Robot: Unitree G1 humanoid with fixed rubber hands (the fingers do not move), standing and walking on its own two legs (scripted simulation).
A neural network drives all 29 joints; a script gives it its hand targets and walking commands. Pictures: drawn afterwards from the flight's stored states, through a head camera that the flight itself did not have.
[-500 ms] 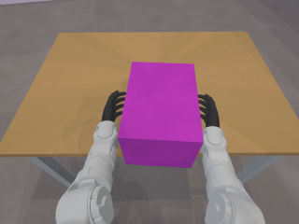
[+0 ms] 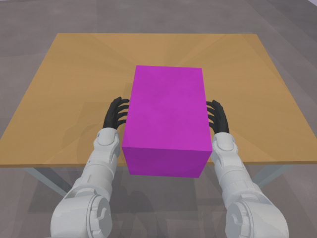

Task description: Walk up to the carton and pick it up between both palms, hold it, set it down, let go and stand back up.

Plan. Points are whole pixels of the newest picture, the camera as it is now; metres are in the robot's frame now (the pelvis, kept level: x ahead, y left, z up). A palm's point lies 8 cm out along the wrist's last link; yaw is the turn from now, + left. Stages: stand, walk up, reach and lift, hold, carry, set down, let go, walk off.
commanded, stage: set down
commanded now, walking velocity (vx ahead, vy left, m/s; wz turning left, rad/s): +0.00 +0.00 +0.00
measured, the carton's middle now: (166, 120) +0.44 -0.02 +0.02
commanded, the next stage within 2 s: none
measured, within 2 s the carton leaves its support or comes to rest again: neither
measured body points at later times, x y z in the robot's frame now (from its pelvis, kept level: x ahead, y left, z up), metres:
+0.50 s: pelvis -0.02 +0.01 +0.00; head +0.04 +0.00 +0.44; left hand +0.42 +0.18 +0.06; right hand +0.41 -0.19 +0.06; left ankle -0.02 +0.10 -0.75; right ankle -0.02 -0.12 -0.75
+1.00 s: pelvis -0.05 -0.01 +0.00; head -0.01 +0.00 +0.44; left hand +0.41 +0.19 +0.14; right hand +0.41 -0.19 +0.13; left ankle -0.02 +0.10 -0.75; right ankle -0.02 -0.12 -0.75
